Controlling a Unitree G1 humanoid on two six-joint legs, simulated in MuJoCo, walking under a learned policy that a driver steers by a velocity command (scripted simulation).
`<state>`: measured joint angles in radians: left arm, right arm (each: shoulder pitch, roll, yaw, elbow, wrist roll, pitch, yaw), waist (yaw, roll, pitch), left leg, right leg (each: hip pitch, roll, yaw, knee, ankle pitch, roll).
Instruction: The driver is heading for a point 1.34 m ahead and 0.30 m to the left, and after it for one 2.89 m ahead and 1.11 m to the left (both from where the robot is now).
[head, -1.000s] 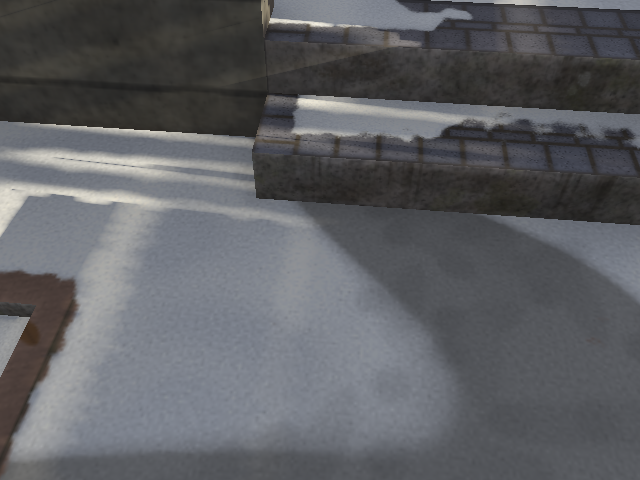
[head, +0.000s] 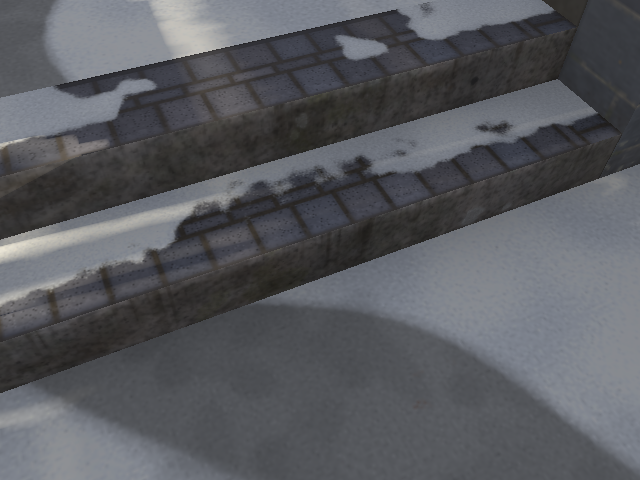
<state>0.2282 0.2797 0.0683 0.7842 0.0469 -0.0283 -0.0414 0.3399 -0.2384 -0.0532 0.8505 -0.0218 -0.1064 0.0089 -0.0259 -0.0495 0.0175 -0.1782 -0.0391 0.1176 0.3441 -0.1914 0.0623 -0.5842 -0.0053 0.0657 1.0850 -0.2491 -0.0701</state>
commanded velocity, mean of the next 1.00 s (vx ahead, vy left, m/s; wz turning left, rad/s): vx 0.50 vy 0.00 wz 0.35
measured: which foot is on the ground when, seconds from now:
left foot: down 0.00-0.26, up 0.28-0.74, down 0.76-1.00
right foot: up 0.00-0.24, down 0.26-0.76, up 0.78-1.00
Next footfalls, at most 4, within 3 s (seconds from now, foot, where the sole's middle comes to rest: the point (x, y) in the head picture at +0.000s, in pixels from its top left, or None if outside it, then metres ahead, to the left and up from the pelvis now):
0.26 right None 0.29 -0.12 -0.78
0.76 left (252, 465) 0.52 0.13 -0.78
1.30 right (265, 351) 0.79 0.11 -0.78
1.78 left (153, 244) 0.97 0.37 -0.61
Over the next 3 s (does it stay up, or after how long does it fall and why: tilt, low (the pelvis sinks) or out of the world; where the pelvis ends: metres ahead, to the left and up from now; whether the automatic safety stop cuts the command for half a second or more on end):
stays up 1.35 0.19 0.34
